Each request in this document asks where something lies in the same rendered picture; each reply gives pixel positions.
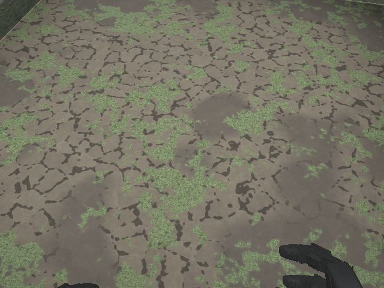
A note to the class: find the right robot hand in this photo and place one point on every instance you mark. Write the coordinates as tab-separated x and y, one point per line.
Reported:
338	274

